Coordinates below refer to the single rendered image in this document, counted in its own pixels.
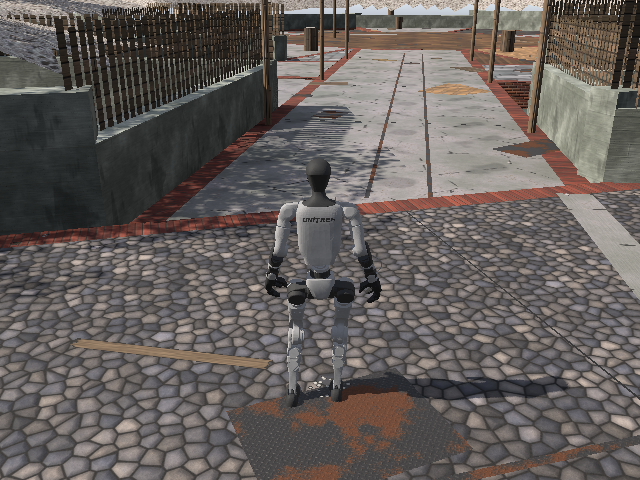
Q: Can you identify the left robot hand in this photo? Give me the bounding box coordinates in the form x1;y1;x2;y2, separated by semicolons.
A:
264;276;288;297

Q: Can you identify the robot left upper arm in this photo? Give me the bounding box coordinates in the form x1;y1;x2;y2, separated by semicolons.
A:
273;202;298;257

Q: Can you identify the robot right foot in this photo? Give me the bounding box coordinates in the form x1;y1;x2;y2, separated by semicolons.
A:
329;378;343;402

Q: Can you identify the robot right upper arm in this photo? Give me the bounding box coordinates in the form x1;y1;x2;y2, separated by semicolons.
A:
340;202;368;257

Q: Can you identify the right robot forearm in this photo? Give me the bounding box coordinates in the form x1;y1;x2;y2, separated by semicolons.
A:
358;241;378;283

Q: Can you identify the humanoid robot torso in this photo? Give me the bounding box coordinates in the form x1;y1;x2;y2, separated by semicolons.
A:
296;197;343;300

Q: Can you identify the left robot forearm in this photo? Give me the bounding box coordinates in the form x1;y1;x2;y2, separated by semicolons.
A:
266;242;284;280

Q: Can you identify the right robot hand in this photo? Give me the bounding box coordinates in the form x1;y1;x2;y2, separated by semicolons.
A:
359;278;382;303

